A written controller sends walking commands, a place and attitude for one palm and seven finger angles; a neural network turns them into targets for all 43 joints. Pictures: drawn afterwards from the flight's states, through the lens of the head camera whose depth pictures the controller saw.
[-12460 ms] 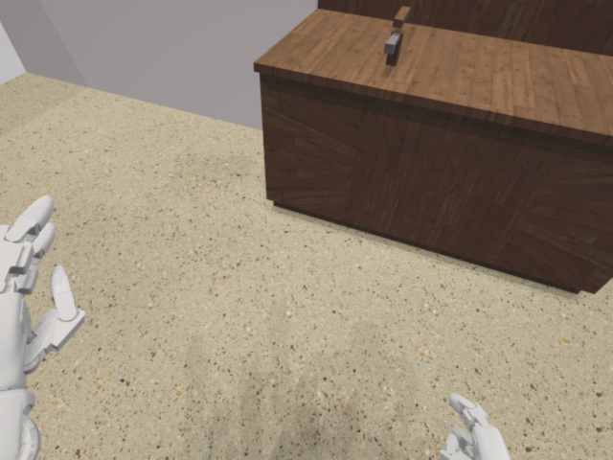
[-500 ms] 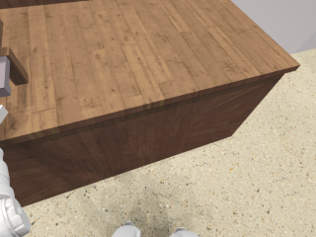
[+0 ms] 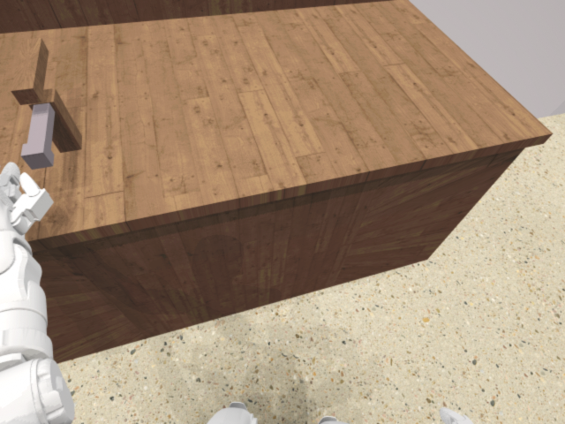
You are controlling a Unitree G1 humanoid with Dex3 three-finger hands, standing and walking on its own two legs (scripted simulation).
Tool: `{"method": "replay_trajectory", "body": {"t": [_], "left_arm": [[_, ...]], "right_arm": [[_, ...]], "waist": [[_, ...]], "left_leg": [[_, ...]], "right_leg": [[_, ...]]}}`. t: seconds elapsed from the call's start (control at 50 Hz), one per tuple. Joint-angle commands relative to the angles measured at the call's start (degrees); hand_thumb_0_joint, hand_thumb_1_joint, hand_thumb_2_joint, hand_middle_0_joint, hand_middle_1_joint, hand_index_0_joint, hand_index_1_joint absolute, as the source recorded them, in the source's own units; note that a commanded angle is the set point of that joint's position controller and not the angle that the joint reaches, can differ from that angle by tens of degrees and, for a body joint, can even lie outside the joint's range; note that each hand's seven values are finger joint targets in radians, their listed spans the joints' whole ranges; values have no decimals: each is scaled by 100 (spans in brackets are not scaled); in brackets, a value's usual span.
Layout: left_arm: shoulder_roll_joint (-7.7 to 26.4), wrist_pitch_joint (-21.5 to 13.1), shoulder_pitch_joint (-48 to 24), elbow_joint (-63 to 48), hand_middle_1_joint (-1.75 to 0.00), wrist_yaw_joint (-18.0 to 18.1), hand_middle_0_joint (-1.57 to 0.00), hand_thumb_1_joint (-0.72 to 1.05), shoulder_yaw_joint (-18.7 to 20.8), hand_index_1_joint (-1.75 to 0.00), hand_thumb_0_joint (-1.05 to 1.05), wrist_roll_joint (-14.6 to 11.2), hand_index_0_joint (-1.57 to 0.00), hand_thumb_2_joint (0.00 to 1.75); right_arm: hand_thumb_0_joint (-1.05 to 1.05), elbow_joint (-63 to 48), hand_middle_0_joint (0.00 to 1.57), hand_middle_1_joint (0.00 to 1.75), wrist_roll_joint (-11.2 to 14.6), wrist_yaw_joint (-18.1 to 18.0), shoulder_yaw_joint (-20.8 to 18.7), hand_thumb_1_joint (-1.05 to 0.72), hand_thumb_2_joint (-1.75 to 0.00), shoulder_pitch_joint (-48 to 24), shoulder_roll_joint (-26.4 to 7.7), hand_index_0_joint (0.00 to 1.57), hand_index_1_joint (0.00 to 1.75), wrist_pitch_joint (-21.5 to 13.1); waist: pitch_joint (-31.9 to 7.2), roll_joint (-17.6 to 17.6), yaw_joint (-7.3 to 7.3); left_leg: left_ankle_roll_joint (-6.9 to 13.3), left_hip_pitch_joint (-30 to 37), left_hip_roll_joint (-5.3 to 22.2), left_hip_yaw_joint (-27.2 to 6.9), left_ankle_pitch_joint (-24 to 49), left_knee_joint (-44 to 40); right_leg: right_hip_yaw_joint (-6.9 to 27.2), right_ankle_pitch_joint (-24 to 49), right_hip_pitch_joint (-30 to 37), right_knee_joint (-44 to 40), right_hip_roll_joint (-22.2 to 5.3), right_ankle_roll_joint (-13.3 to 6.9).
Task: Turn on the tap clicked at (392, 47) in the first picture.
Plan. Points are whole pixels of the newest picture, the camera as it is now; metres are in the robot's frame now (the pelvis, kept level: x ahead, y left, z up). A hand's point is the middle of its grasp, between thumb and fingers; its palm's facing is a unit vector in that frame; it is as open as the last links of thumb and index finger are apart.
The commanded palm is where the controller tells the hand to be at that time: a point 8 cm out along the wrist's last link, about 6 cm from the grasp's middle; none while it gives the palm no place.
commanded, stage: push the lever round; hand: left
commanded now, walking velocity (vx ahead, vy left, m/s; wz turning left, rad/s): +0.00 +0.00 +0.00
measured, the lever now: (38, 155) +0.45 +0.38 +0.09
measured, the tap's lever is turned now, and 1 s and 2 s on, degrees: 0 1 24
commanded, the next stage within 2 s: none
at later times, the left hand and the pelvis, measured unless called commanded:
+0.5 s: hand (60, 190) +0.40 +0.33 +0.08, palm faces +0.54 -0.84 -0.06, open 7.8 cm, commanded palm +0.36 +0.36 +0.08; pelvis +0.00 -0.01 +0.00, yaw -1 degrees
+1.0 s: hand (78, 188) +0.41 +0.31 +0.08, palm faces +0.63 -0.77 -0.04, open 7.9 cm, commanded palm +0.36 +0.33 +0.08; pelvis +0.00 +0.00 +0.00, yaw +0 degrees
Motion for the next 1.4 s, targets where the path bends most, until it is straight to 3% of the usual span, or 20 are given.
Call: {"method": "replay_trajectory", "body": {"t": [0.0,0.06,0.1,0.26,0.36,0.46,0.5,0.56,0.64,0.68,0.72,0.74,0.86,0.9,0.96,1.04,1.1,1.24,1.34,1.38], "left_arm": [[2144,-435,-2090,-1036,-15,199,-15,90,440,-15,0,77,-15,90],[2433,-586,-1930,-1122,-15,267,-15,90,689,-15,0,184,-15,90],[2194,-616,-1780,-1162,-15,232,-15,90,520,-15,0,181,-15,90],[2160,-449,-1654,-1042,-15,108,-15,90,565,-15,0,28,-15,90],[1964,-511,-1777,-1182,-15,202,-15,90,427,-15,0,30,-15,90],[1941,-518,-1640,-1223,-15,259,-15,90,437,-15,0,57,-15,90],[1829,-492,-1769,-1230,-15,354,-15,90,348,-15,0,78,-15,90],[1623,-543,-1721,-1595,-15,576,-15,90,265,-15,0,99,-15,90],[1334,-411,-1672,-1474,-15,827,-15,90,128,-15,0,135,-15,90],[1254,-391,-1676,-1801,-15,951,-15,90,53,-15,0,183,-15,90],[1234,-376,-1639,-1913,-15,1117,-15,90,88,-15,0,233,-15,90],[946,-360,-1745,-1940,-15,1178,-15,90,-175,-15,0,249,-15,90],[841,-306,-1810,-1889,-15,1518,-15,90,-187,-15,0,387,-15,90],[581,-290,-1986,-1889,-15,1606,-15,90,-405,-15,0,411,-15,90],[598,-261,-2116,-1662,-15,1754,-15,90,-378,-15,0,470,-15,90],[421,-315,-2506,-1722,-15,1931,-15,90,-578,-15,0,585,-15,90],[372,-317,-2566,-1506,-15,2065,-15,90,-575,-15,0,624,-15,90],[184,-377,-2573,-1557,-15,2395,-15,90,-606,-15,0,714,-15,90],[205,-360,-2593,-1334,-15,2702,-15,90,-514,-15,0,844,-15,90],[-32,-372,-2979,-1358,-15,2814,-15,90,-737,-15,0,917,-15,90]], "right_arm": [[0,-440,20,30,-50,-91,-361,-90,-90,423,-1005,20,30,-154],[0,-462,20,30,-90,-40,-362,-90,-90,472,-981,20,30,-122],[0,-490,20,30,-84,0,-361,-90,-90,455,-948,20,30,-100],[0,-468,20,30,-27,-30,-405,-90,-90,538,-985,20,30,-23],[0,-393,20,30,-34,-22,-423,-90,-90,539,-978,20,30,-30],[0,-442,20,30,-36,-20,-416,-90,-90,510,-961,20,30,-26],[0,-427,20,30,-39,-23,-404,-90,-90,485,-946,20,30,-29],[0,-436,20,30,-68,-2,-431,-90,-90,468,-938,20,30,-62],[0,-386,20,30,-81,19,-424,-90,-90,416,-942,20,30,-72],[0,-443,20,30,-86,33,-429,-90,-90,379,-924,20,30,-62],[0,-429,20,30,-105,36,-448,-90,-90,383,-933,20,30,-64],[0,-407,20,30,-108,44,-425,-90,-90,328,-892,20,30,-76],[0,-357,20,30,-149,50,-434,-90,-90,283,-884,20,30,-75],[0,-340,20,30,-162,57,-420,-90,-90,245,-849,20,30,-90],[0,-284,20,30,-181,67,-418,-90,-90,265,-860,20,30,-85],[0,-250,20,30,-221,84,-420,-90,-90,260,-841,20,30,-86],[0,-199,20,30,-248,104,-435,-90,-90,308,-857,20,30,-75],[0,-175,20,30,-295,171,-468,-90,-90,343,-825,20,30,-13],[0,-167,20,30,-319,195,-475,-90,-90,318,-813,20,30,60],[0,-145,20,30,-333,214,-469,-90,-90,306,-786,20,30,68]], "waist": [[-1646,539,-110],[-1973,784,5],[-1980,887,-28],[-1823,524,-73],[-1714,558,-161],[-1779,643,-79],[-1660,680,-118],[-1974,874,-74],[-1699,468,-135],[-1870,809,-79],[-1904,605,-88],[-1834,721,-159],[-1796,567,-143],[-1718,629,-206],[-1631,478,-228],[-1801,778,-289],[-1779,533,-322],[-2019,543,-248],[-1835,425,-246],[-1780,564,-354]], "left_leg": [[-167,1170,204,-454,1031,-751],[-167,1205,189,-357,1447,-615],[-151,1258,196,-297,1601,-562],[-76,963,192,-248,1449,-599],[-95,1049,216,-297,1343,-610],[-86,1040,190,-263,1296,-649],[-105,1095,206,-300,1216,-685],[-160,1481,223,-351,1509,-683],[-162,1345,240,-406,1447,-722],[-220,1580,236,-417,1597,-775],[-228,1659,262,-466,1728,-761],[-240,1706,256,-441,1749,-756],[-293,1676,265,-510,1623,-817],[-291,1700,254,-497,1558,-814],[-281,1569,248,-532,1409,-812],[-316,1751,247,-569,1350,-820],[-312,1668,249,-592,1362,-799],[-329,1752,232,-560,1620,-766],[-270,1506,211,-516,1389,-788],[-261,1521,207,-511,1274,-780]], "right_leg": [[476,956,486,-527,-56,84],[527,1325,740,-413,-43,78],[537,1472,738,-392,-36,90],[605,1593,962,-479,-54,128],[576,1407,730,-490,-38,125],[596,1385,823,-492,-50,115],[559,1258,676,-514,-43,107],[512,1339,629,-470,-25,83],[452,1285,552,-489,-26,90],[438,1305,581,-496,-34,66],[411,1327,580,-488,-9,60],[417,1346,504,-503,-23,70],[384,1234,495,-507,-36,47],[389,1205,431,-539,-43,50],[384,1128,390,-545,-53,48],[390,1044,268,-538,-67,39],[370,1069,253,-531,-64,40],[359,1224,396,-504,-52,33],[386,1147,449,-545,-69,37],[396,1077,313,-550,-87,46]]}}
